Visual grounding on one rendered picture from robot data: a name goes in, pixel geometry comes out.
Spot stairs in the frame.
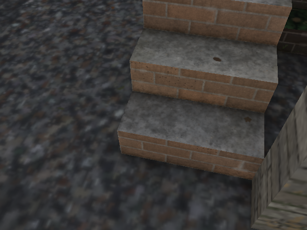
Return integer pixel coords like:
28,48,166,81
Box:
117,0,293,180

